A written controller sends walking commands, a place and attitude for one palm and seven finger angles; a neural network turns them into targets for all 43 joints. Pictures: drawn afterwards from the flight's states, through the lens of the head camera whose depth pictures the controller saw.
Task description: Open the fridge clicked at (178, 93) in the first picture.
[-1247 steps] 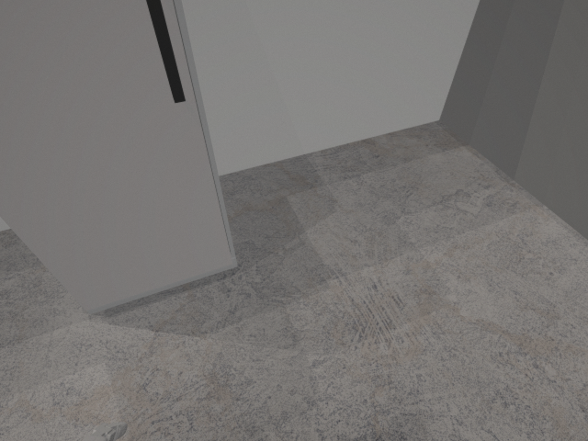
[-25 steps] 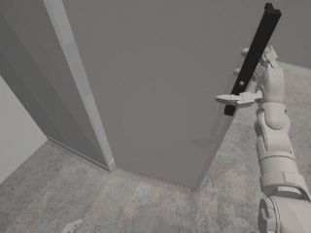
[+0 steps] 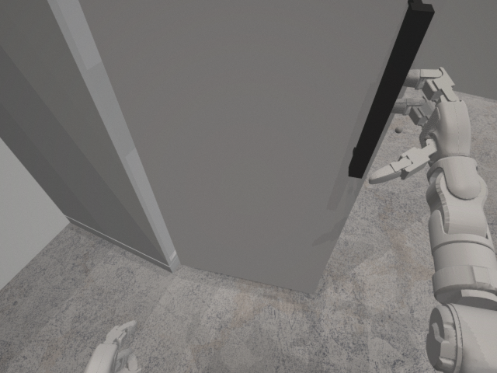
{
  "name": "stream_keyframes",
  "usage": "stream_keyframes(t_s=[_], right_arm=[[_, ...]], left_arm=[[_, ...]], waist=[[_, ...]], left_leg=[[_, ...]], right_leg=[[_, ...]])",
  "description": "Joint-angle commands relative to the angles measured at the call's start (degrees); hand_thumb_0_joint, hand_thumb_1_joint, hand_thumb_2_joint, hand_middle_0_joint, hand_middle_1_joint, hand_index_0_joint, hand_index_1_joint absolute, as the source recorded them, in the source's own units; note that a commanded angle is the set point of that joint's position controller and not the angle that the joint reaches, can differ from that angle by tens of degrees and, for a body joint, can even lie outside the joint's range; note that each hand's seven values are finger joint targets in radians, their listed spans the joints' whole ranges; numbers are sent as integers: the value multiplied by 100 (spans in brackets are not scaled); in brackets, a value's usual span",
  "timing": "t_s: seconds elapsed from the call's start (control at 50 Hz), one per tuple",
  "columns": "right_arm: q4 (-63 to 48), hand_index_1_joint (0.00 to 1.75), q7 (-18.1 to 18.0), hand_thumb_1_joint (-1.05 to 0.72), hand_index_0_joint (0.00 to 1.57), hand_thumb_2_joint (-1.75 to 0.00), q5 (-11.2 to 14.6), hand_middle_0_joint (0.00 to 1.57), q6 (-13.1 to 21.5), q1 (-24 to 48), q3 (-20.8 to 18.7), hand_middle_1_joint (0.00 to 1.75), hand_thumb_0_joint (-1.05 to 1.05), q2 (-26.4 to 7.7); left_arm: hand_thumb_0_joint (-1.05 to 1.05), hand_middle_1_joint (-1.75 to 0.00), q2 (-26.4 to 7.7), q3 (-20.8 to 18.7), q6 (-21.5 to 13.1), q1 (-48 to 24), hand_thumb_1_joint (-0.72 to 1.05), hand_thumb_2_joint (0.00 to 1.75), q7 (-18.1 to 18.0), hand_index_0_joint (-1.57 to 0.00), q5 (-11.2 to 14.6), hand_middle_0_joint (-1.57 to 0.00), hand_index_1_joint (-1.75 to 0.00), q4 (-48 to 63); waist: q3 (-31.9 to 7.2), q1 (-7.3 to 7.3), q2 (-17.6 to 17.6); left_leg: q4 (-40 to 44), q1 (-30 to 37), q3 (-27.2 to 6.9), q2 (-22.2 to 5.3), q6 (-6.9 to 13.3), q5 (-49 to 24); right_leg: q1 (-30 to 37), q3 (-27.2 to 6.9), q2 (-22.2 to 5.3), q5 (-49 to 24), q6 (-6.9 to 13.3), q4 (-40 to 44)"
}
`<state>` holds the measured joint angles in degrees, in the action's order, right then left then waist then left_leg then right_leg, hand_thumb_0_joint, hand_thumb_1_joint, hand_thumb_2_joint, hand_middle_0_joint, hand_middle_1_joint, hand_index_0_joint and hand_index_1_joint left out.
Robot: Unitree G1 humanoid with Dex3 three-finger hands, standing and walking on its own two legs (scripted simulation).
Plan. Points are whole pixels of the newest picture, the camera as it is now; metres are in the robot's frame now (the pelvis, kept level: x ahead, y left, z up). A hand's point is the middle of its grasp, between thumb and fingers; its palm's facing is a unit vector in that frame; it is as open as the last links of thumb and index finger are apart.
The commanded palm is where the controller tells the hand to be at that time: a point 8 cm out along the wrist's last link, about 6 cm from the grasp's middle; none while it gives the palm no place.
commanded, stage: slip the hand off the handle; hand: right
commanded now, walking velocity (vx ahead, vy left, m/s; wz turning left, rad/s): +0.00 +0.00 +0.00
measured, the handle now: (379, 101) +0.48 -0.15 +0.20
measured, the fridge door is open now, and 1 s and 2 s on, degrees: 77 77 77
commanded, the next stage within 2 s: draw the hand back to the body in 1.18 s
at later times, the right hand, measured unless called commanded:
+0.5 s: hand (448, 136) +0.42 -0.24 +0.20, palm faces +0.02 +0.99 -0.13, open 14.7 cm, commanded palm +0.38 -0.27 +0.19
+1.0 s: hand (457, 190) +0.32 -0.22 +0.19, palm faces +0.05 +0.99 -0.14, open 14.7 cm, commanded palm +0.30 -0.26 +0.19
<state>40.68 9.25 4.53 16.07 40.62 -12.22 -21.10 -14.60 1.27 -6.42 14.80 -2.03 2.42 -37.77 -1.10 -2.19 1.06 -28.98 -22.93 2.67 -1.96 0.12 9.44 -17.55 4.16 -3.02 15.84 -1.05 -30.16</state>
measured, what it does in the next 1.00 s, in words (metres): stands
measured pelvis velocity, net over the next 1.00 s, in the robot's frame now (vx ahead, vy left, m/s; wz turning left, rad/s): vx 0.01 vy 0.00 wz -0.03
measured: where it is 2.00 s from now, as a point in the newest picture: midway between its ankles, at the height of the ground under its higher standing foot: outside the picture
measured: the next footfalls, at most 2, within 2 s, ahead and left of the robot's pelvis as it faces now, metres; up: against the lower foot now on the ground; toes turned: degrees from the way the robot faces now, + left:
none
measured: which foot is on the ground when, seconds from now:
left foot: down 0.00-1.00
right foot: down 0.00-1.00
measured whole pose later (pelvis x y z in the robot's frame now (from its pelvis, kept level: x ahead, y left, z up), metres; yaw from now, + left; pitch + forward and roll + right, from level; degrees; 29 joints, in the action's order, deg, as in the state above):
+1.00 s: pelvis +0.01 +0.00 +0.00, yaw -2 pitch +0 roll +0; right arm 11.2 16.7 12.2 7.3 15.4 -14.2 -19.0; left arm -14.5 3.4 -7.2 12.1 -3.5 2.2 -34.3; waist -2.9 3.4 -1.2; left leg -31.3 -18.1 4.4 -2.5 -0.3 12.8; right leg -13.7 2.1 -2.7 18.8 -1.0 -32.8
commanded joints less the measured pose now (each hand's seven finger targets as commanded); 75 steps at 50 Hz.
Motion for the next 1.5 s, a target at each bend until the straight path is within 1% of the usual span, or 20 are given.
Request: stream_keyframes(t_s=[0.0,0.04,0.1,0.18,0.26,0.32,0.38,0.44,0.64,0.74,0.8,0.84,1.0,1.08,1.24,1.28,1.3,1.38,1.42,1.48], right_arm=[[-910,115,-18,55,25,-20,166,25,382,2846,-528,115,0,-1452],[-807,115,-2,55,25,-20,202,25,422,2770,-820,115,0,-1752],[-843,115,45,55,25,-20,221,25,408,2606,-821,115,0,-1682],[-936,115,48,55,25,-20,144,25,416,2624,-809,115,0,-1726],[-1480,115,182,55,25,-20,158,25,520,2501,-800,115,0,-1743],[-1623,115,386,55,25,-20,275,25,494,2415,-571,115,0,-1502],[-1355,115,538,55,25,-20,394,25,369,2306,-729,115,0,-1640],[-1691,115,695,55,25,-20,588,25,215,1709,-493,115,0,-1162],[-3421,115,374,55,25,-20,677,25,-11,580,-816,115,0,-1237],[-3785,115,320,55,25,-20,625,25,-193,167,-873,115,0,-1259],[-4005,115,456,55,25,-20,669,25,-339,23,-480,115,0,-843],[-3995,115,561,55,25,-20,747,25,-437,-200,-401,115,0,-741],[-4266,115,735,55,25,-20,975,25,-669,-504,-638,115,0,-919],[-4951,115,690,55,25,-20,988,25,-510,-953,-847,115,0,-1019],[-4367,115,715,55,25,-20,1016,25,-663,-932,-809,115,0,-1051],[-4486,115,777,55,25,-20,1024,25,-721,-882,-640,115,0,-895],[-3705,115,562,55,25,-20,1636,25,-1662,-1173,-1263,115,0,-991],[-4771,115,165,55,25,-20,1540,25,-3036,-870,-1160,115,0,-900],[-5496,115,-86,55,25,-20,1255,25,-3300,-959,-1027,115,0,-825],[-6112,115,-240,55,25,-20,1063,25,-3018,-1378,-708,115,0,-480]], left_arm=[[0,-30,-831,-271,-227,201,90,90,-100,-20,-10,-20,-30,593],[0,-30,-878,-279,-214,236,90,90,-113,-20,-26,-20,-30,600],[0,-30,-852,-249,-185,244,90,90,-87,-20,-37,-20,-30,674],[0,-30,-873,-265,-166,350,90,90,-67,-20,-66,-20,-30,698],[0,-30,-910,-335,-193,438,90,90,-44,-20,-85,-20,-30,765],[0,-30,-927,-343,-213,469,90,90,-43,-20,-68,-20,-30,741],[0,-30,-970,-334,-206,510,90,90,-84,-20,-48,-20,-30,661],[0,-30,-936,-341,-237,388,90,90,-54,-20,-10,-20,-30,820],[0,-30,-836,-270,-286,-73,90,90,-4,-20,-68,-20,-30,1134],[0,-30,-779,-224,-284,-303,90,90,-73,-20,-78,-20,-30,1130],[0,-30,-698,-161,-329,-479,90,90,-118,-20,-48,-20,-30,1153],[0,-30,-707,-147,-339,-520,90,90,-155,-20,-31,-20,-30,1160],[0,-30,-681,-48,-405,-781,90,90,-281,-20,-25,-20,-30,1203],[0,-30,-623,-47,-501,-848,90,90,-238,-20,-78,-20,-30,1287],[0,-30,-699,-43,-596,-811,90,90,-342,-20,-40,-20,-30,1065],[0,-30,-679,-33,-626,-870,90,90,-345,-20,-25,-20,-30,1124],[0,-30,-656,13,-630,-1155,90,90,-394,-20,162,-20,-30,1112],[0,-30,-641,81,-711,-1472,90,90,-435,-20,194,-20,-30,1217],[0,-30,-625,58,-760,-1448,90,90,-381,-20,143,-20,-30,1272],[0,-30,-566,77,-814,-1319,90,90,-303,-20,87,-20,-30,1249]], waist=[[-1826,-58,-83],[-1838,-16,179],[-1848,75,-166],[-1735,43,-172],[-2162,73,-473],[-2080,3,-554],[-1702,-34,-286],[-1751,107,-572],[-1808,414,-300],[-1607,408,-243],[-1452,357,-464],[-1303,303,-168],[-1010,390,-58],[-1511,563,-341],[-714,369,59],[-809,416,-179],[-1012,819,-89],[-1355,864,-467],[-1499,830,-522],[-1329,675,-263]], left_leg=[[218,1173,-314,107,109,-446],[160,1218,-282,129,111,-493],[56,1166,-251,122,147,-659],[-8,1002,-190,156,161,-665],[-104,961,-172,208,188,-921],[-80,753,-133,247,185,-800],[-34,776,-117,259,187,-751],[-57,816,-85,245,218,-797],[-144,1303,-70,201,207,-1093],[-60,1371,-92,201,178,-976],[-3,1315,-79,191,177,-891],[70,1281,-71,199,143,-754],[224,1273,-169,106,81,-162],[14,1665,-163,93,118,-763],[334,1194,-274,80,34,323],[329,1218,-292,48,46,417],[492,1586,-363,-25,120,702],[512,1845,-193,-39,107,260],[427,1855,-68,14,110,-180],[335,1718,36,107,103,-519]], right_leg=[[1,-161,334,-400,233,408],[-97,-211,316,-485,239,389],[-87,-218,304,-637,200,395],[-81,-293,250,-752,178,398],[348,-365,197,-1326,128,304],[515,-431,157,-1352,65,292],[252,-429,163,-1146,84,327],[407,-419,172,-1367,47,322],[388,-365,195,-1536,77,285],[310,-287,229,-1180,131,293],[357,-278,262,-1027,130,313],[333,-281,260,-842,162,316],[116,-287,335,-283,186,288],[302,-264,345,-790,173,214],[-42,-287,325,-15,183,265],[-16,-283,341,26,179,284],[-179,-368,345,249,131,479],[205,-357,335,-311,178,617],[465,-344,325,-732,206,629],[639,-336,271,-1034,203,601]])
